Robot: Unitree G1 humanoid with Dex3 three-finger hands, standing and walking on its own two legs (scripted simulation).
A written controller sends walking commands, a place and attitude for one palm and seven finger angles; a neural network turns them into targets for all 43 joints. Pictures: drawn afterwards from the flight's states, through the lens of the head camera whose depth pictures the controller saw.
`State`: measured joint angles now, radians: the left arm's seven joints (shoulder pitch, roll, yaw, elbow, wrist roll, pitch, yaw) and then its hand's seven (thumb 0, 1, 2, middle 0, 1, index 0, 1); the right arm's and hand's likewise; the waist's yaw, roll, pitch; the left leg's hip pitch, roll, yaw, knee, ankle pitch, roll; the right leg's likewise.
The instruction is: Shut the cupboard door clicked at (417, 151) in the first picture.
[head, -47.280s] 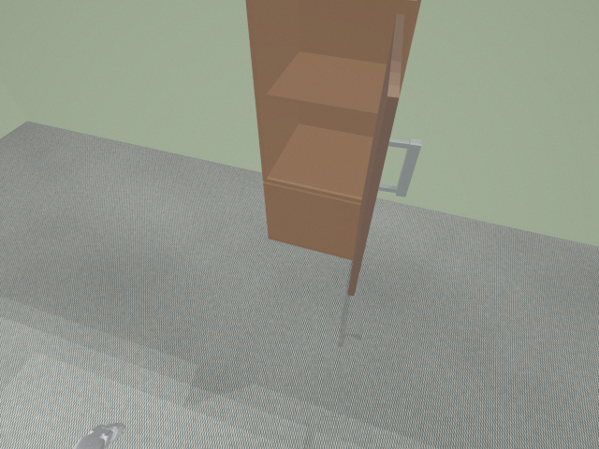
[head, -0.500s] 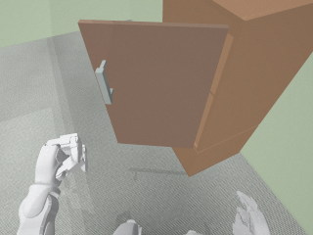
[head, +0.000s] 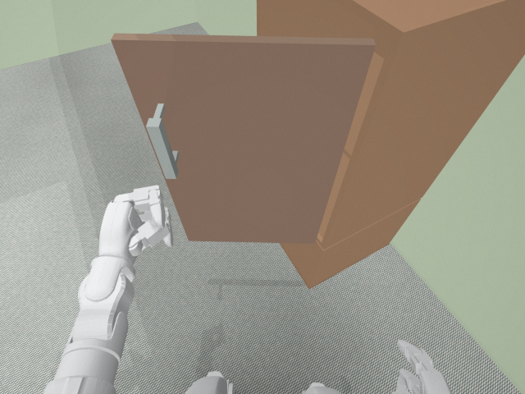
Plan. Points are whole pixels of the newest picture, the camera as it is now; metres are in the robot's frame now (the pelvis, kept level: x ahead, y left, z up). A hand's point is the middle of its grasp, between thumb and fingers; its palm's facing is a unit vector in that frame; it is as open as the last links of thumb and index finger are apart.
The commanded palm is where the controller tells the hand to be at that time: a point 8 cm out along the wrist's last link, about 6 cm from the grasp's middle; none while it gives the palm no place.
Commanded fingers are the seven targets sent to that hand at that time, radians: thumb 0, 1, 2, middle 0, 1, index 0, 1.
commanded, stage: bring the fist close to the handle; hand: left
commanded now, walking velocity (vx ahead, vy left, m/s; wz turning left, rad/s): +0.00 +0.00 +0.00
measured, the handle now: (166, 142) +0.51 +0.19 +0.07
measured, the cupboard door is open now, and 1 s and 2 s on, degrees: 60 60 45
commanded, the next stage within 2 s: push the door shut along its arc in 0.68 s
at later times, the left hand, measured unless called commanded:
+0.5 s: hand (175, 189) +0.40 +0.15 +0.07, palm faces +0.02 -1.00 -0.03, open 3.1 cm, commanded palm +0.37 +0.20 +0.07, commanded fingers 0.00 0.90 0.90 -1.30 -1.50 -1.30 -1.50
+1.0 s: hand (184, 183) +0.42 +0.14 +0.07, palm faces -0.03 -1.00 -0.03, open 3.1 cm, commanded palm +0.41 +0.20 +0.07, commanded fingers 0.00 0.90 0.90 -1.30 -1.50 -1.30 -1.50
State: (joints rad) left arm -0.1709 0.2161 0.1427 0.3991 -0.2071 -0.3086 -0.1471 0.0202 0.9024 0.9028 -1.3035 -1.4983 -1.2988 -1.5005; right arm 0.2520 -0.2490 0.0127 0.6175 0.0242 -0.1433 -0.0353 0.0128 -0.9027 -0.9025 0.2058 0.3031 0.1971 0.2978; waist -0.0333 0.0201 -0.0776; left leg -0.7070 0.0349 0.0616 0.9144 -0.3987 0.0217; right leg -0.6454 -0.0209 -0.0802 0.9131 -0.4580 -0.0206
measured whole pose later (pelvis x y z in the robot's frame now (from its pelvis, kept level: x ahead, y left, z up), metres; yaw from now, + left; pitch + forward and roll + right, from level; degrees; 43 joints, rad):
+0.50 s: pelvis -0.01 +0.00 +0.00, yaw -1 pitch +12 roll -1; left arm -0.47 0.25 0.21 0.76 -0.16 -0.39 -0.10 0.02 0.90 0.90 -1.30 -1.50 -1.30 -1.50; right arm 0.33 -0.26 -0.01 0.65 0.02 -0.06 0.00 0.01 -0.90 -0.90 0.21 0.30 0.20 0.30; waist -0.07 0.02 -0.10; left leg -0.74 0.04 0.07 0.92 -0.39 0.03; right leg -0.69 -0.01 -0.07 0.91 -0.44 -0.02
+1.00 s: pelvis -0.01 +0.00 +0.00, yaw +0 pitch +13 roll -1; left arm -0.63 0.27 0.20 0.94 -0.15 -0.42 -0.14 0.02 0.90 0.90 -1.31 -1.50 -1.30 -1.50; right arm 0.28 -0.25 0.01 0.65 0.02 -0.05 -0.02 0.01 -0.90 -0.90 0.21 0.30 0.20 0.30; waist -0.08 0.02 -0.08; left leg -0.78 0.04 0.06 0.93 -0.38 0.02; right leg -0.72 -0.01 -0.08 0.93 -0.43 -0.03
